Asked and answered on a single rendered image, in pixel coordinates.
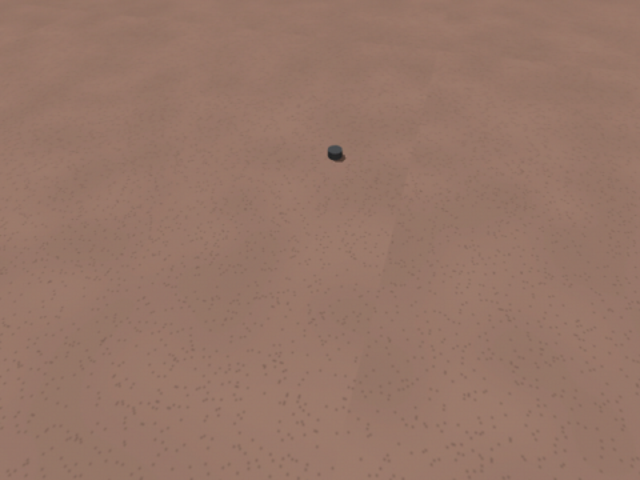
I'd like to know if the tin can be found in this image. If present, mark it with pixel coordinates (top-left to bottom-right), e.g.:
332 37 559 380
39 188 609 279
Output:
328 145 342 160

